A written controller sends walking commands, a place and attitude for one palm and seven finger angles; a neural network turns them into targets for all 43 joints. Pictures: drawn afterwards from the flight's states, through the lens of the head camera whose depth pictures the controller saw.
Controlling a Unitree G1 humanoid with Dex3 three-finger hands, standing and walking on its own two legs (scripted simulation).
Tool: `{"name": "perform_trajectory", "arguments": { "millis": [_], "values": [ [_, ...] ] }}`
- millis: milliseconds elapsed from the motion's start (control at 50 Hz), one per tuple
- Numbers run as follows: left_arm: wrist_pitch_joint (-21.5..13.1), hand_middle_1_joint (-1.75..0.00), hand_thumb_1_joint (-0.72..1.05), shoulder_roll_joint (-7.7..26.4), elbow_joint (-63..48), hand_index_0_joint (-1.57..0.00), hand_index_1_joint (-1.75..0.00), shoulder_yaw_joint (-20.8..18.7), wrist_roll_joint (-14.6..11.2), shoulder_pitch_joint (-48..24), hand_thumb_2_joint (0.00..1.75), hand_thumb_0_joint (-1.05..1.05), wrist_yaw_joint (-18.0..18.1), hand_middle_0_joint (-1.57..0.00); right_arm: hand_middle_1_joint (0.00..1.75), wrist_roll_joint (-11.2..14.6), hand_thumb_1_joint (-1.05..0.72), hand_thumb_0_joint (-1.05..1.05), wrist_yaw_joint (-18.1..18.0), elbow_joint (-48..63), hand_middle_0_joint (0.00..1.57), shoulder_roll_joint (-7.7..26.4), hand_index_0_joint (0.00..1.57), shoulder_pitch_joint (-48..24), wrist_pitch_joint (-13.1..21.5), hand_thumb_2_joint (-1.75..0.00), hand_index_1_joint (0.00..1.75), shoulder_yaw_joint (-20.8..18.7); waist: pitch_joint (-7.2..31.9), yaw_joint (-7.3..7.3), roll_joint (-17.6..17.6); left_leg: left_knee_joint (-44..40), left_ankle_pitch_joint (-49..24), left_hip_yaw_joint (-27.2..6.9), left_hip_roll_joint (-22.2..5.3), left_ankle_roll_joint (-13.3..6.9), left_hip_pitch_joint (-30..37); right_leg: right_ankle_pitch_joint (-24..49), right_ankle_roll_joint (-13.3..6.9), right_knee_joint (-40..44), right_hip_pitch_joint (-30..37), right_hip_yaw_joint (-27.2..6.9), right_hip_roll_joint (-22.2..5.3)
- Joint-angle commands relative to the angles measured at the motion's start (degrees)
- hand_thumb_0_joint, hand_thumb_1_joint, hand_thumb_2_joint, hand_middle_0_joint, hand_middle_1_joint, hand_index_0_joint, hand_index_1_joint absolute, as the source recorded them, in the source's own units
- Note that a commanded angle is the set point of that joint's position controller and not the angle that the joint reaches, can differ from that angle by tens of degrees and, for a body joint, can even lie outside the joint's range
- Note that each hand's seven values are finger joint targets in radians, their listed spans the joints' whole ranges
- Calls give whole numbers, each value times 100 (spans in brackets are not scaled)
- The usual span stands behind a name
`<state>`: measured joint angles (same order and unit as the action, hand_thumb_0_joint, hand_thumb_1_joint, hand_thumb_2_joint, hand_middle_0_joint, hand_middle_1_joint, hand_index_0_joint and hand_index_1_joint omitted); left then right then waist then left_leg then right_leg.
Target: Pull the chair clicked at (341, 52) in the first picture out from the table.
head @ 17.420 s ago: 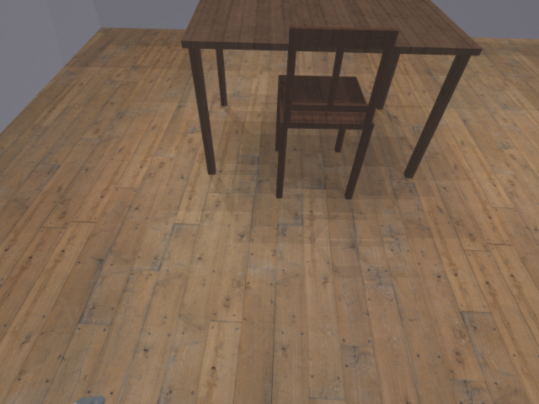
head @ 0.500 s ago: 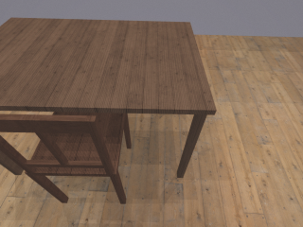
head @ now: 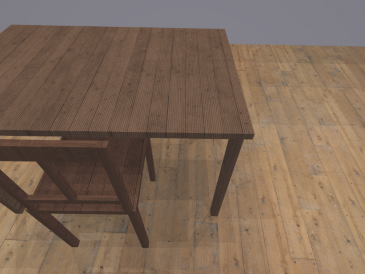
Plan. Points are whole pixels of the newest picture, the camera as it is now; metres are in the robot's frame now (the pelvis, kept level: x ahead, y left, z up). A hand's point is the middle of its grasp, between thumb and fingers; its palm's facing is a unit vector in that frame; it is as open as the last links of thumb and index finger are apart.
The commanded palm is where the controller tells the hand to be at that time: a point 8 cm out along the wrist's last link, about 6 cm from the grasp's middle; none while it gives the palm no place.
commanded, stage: shuffle to correct the standing spot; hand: left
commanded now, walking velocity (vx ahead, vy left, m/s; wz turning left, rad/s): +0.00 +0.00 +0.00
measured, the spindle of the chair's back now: (59, 180) +0.37 +0.40 -0.11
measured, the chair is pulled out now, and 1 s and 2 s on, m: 0.00 0.00 0.00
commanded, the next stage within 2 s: come to a stop and stand still in 0.16 s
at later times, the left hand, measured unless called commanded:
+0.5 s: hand out of the picture +0.00 +0.19 -0.18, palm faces +0.05 -0.98 -0.20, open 7.4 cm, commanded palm none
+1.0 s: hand out of the picture -0.04 +0.12 -0.18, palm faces +0.08 -0.99 -0.13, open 7.4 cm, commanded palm none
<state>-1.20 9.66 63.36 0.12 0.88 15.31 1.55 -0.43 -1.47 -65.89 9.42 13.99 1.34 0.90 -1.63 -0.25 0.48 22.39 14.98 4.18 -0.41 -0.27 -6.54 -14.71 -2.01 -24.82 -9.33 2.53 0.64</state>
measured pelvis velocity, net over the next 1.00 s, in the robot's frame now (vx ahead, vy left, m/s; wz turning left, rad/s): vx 0.00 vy -0.01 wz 0.02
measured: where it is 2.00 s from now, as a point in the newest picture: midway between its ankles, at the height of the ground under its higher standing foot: outside the picture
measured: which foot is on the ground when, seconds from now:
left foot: down 0.00-1.00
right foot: down 0.00-1.00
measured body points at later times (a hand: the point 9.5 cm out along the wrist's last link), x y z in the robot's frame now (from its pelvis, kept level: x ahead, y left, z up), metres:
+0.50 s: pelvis -0.04 +0.01 -0.01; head -0.03 +0.01 +0.44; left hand -0.01 +0.24 -0.16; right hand -0.03 -0.22 -0.16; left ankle -0.03 +0.11 -0.74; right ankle -0.02 -0.09 -0.74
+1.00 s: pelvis +0.00 -0.01 +0.00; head +0.02 -0.01 +0.45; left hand -0.04 +0.17 -0.17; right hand -0.02 -0.21 -0.17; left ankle -0.03 +0.11 -0.74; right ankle -0.01 -0.09 -0.74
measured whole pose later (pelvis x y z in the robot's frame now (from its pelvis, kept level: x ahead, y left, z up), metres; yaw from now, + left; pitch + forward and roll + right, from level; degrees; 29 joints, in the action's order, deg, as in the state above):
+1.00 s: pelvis +0.00 -0.01 +0.00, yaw +1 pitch +0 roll +1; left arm -1.3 4.6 65.1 0.2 0.9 20.1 1.8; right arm -0.4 -2.5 -67.0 5.2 17.6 1.1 0.9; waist -1.5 -0.8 0.6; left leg 24.1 15.9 2.6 -1.5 1.1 -7.9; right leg -15.6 -3.2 -25.9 -10.2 3.8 1.5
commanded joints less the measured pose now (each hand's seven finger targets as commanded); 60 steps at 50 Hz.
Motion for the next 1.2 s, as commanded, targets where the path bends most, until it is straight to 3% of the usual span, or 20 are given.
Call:
{"name": "perform_trajectory", "arguments": {
  "millis": [0,60,100,180,220,260,280,300,340,360,380,420,440,480,580,600,660,780,1060,1180],
  "values": [
    [-104,-30,90,675,-165,-20,-30,-115,-29,288,90,0,50,-20,30,-27,-90,0,-59,127,20,621,20,313,92,-90,30,-122,-112,11,-34,-338,-991,-540,-609,-134,-182,1406,-80,417,-22,-702,-745],
    [-121,-30,90,965,-299,-20,-30,-194,-16,145,90,0,44,-20,30,-4,-90,0,-64,243,20,868,20,148,104,-90,30,-206,-174,-8,-46,-317,-1298,-579,-641,-147,-206,1765,-122,338,-85,-752,-763],
    [-51,-30,90,612,-302,-20,-30,-154,-31,315,90,0,86,-20,30,-22,-90,0,-63,273,20,475,20,296,40,-90,30,-151,4,-4,-81,-124,-1717,-495,-635,-80,-179,2200,-97,128,-52,-778,-833],
    [39,-30,90,741,-467,-20,-30,-257,-12,360,90,0,111,-20,30,-37,-90,0,-64,479,20,565,20,321,-97,-90,30,-256,210,-17,29,364,-1801,-380,-579,-34,-325,2550,-197,-189,-82,-918,-972],
    [80,-30,90,854,-562,-20,-30,-310,2,355,90,0,107,-20,30,-41,-90,0,-54,604,20,558,20,296,-169,-90,30,-302,223,-30,306,765,-1308,-248,-412,21,-528,2575,-349,-88,-159,-1169,-1226],
    [110,-30,90,958,-621,-20,-30,-344,18,301,90,0,106,-20,30,-31,-90,0,-43,675,20,442,20,356,-238,-90,30,-331,211,8,741,1242,-258,-164,-160,89,-667,2304,-671,258,-364,-1523,-1588],
    [116,-30,90,924,-661,-20,-30,-330,15,197,90,0,112,-20,30,-36,-90,0,-33,675,20,370,20,367,-248,-90,30,-335,113,25,778,1340,442,-183,-112,105,-714,1881,-798,423,-572,-1616,-1702],
    [120,-30,90,897,-710,-20,-30,-323,30,67,90,0,113,-20,30,-38,-90,0,-20,650,20,311,20,417,-255,-90,30,-326,41,80,828,1283,652,-246,-149,91,-611,1185,-823,545,-881,-1604,-1691],
    [124,-30,90,815,-810,-20,-30,-312,19,-169,90,0,79,-20,30,-39,-90,0,7,536,20,272,20,709,-179,-90,30,-280,-6,204,554,476,126,-360,-227,-5,-157,-148,-494,484,-1319,-1260,-1217],
    [136,-30,90,769,-841,-20,-30,-295,15,-221,90,0,58,-20,30,-52,-90,0,11,500,20,393,20,684,-134,-90,30,-294,-153,174,37,100,216,-623,-413,-103,-160,-933,-293,407,-1514,-987,-840],
    [142,-30,90,772,-841,-20,-30,-303,12,-240,90,0,30,-20,30,-98,-90,0,17,510,20,611,20,547,-78,-90,30,-309,-338,101,-492,-400,798,-1014,-645,-243,-644,-1138,-108,257,-1287,-707,-542],
    [115,-30,90,641,-681,-20,-30,-277,31,-35,90,0,-12,-20,30,-113,-90,0,19,546,20,795,20,304,-5,-90,30,-297,-422,-75,-659,-1149,1919,-1525,-961,-397,-1505,-622,6,-181,-402,-298,-330],
    [126,-30,90,409,-562,-20,-30,-216,45,182,90,0,-24,-20,30,-113,-90,0,17,541,20,693,20,271,-5,-90,30,-272,-398,-141,-607,-1244,2105,-1518,-970,-393,-1612,-537,27,-304,-238,-232,-298],
    [119,-30,90,263,-422,-20,-30,-160,56,399,90,0,-45,-20,30,-99,-90,0,-4,496,20,615,20,369,-1,-90,30,-254,-380,-141,-626,-1257,2118,-1457,-964,-409,-1444,-531,34,-326,-273,-168,-277],
    [34,-30,90,215,-237,-20,-30,-118,24,590,90,0,-35,-20,30,-69,-90,0,-36,347,20,398,20,608,24,-90,30,-196,-575,-91,-301,-901,1230,-1102,-763,-306,-1225,-69,13,167,-269,-396,-453],
    [10,-30,90,223,-199,-20,-30,-108,16,662,90,0,-25,-20,30,-60,-90,0,-38,315,20,345,20,638,23,-90,30,-174,-616,-87,-60,-709,956,-965,-654,-255,-1179,-24,-7,289,-289,-526,-508],
    [-62,-30,90,225,-98,-20,-30,-87,-21,751,90,0,4,-20,30,-34,-90,0,-63,190,20,148,20,846,41,-90,30,-112,-339,22,227,-249,-287,-568,-483,-163,-597,449,-80,491,-335,-722,-659],
    [-99,-30,90,139,34,-20,-30,-85,-37,916,90,0,55,-20,30,-14,-90,0,-110,23,20,56,20,896,89,-90,30,-78,-161,5,-24,-129,-992,-503,-531,-125,-356,1411,-75,343,-132,-619,-685],
    [-111,-30,90,125,45,-20,-30,-108,-26,965,90,0,100,-20,30,-12,-90,0,-155,-18,20,-20,20,854,70,-90,30,-110,-139,-14,38,-51,-1146,-439,-525,-59,-300,2027,-46,354,62,-585,-712],
    [-94,-30,90,199,3,-20,-30,-123,-33,864,90,0,86,-20,30,-24,-90,0,-153,24,20,62,20,797,38,-90,30,-109,-291,-19,-65,-62,-998,-452,-510,-38,-360,1734,-55,451,-21,-606,-706]
  ]
}}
